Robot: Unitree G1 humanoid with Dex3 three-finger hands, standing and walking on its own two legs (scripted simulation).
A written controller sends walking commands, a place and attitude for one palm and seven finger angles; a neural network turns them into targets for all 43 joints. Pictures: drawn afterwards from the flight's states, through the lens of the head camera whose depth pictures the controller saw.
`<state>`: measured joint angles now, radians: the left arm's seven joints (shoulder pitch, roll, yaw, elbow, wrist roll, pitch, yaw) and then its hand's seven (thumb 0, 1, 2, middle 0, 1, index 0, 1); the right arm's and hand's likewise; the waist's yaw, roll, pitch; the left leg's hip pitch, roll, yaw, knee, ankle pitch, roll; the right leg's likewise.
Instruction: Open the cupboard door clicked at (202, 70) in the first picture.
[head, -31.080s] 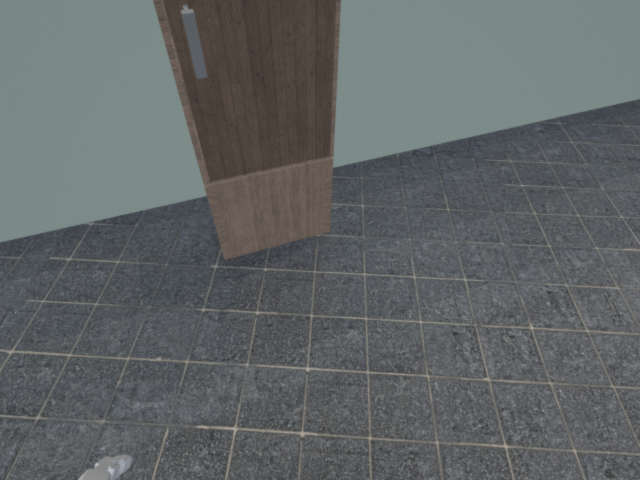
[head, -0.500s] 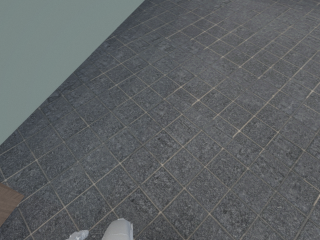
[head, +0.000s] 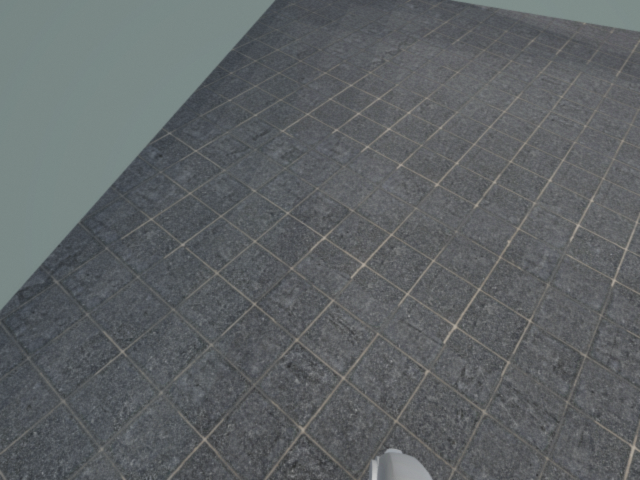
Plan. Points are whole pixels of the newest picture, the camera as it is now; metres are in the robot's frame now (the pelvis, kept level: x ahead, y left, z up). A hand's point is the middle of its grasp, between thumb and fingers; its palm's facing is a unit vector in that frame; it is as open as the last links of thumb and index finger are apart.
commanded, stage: walk to a spot facing it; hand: left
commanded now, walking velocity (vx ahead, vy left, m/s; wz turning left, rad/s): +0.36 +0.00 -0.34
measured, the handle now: out of the picture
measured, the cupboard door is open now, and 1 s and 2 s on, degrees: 44 44 44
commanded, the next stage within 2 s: turn to face it in 0.36 s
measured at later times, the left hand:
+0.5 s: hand (261, 375) +0.29 +0.11 -0.18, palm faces -0.06 -0.98 -0.20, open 7.2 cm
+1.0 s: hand (276, 286) +0.46 +0.11 -0.17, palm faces +0.17 -0.95 -0.25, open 7.4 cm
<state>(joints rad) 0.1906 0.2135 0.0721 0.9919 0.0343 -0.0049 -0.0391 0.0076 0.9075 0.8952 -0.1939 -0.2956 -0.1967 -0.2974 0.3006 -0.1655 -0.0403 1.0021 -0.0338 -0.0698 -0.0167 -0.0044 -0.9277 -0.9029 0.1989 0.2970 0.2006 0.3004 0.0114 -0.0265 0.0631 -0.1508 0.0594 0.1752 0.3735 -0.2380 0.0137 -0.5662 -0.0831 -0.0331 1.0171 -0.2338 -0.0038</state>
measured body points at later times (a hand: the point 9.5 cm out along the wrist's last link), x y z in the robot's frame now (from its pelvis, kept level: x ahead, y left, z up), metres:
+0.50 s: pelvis +0.25 -0.07 +0.00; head +0.28 -0.07 +0.44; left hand +0.30 +0.16 -0.16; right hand +0.28 -0.31 -0.15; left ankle +0.35 +0.06 -0.71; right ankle +0.18 -0.14 -0.75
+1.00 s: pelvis +0.38 -0.11 -0.02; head +0.42 -0.11 +0.43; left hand +0.45 +0.16 -0.15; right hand +0.47 -0.34 -0.17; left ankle +0.42 +0.03 -0.75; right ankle +0.42 -0.23 -0.75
